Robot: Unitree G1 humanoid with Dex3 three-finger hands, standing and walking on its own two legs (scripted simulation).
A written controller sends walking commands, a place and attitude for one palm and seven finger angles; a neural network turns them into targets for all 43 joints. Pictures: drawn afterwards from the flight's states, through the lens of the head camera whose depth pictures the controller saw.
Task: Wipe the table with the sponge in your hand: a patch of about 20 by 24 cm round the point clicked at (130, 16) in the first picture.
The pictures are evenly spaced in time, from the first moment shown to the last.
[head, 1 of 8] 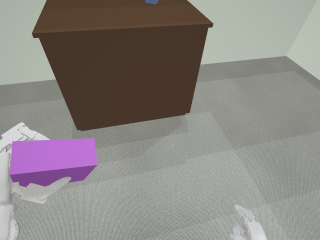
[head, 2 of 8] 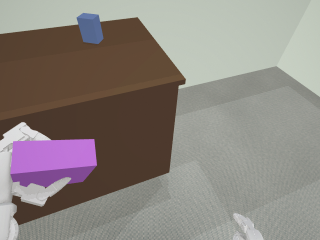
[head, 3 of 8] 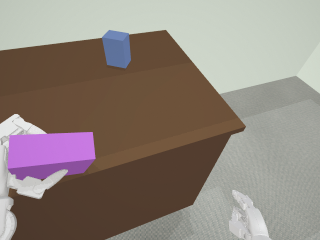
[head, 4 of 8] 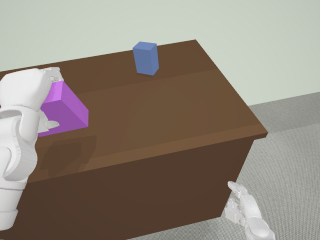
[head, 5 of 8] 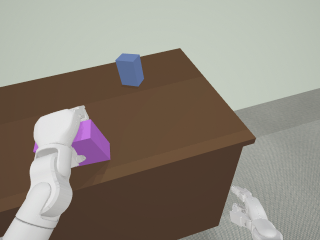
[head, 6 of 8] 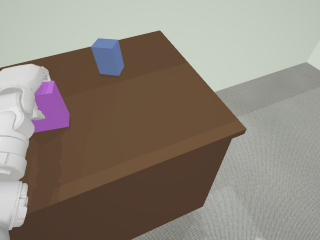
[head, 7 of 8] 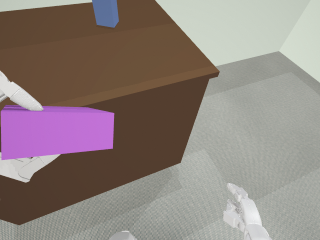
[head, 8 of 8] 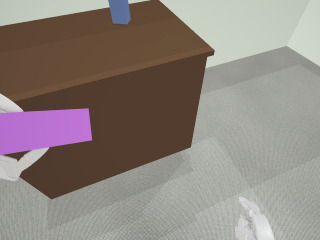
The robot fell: no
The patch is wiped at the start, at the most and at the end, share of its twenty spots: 0.00 1.00 1.00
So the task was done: yes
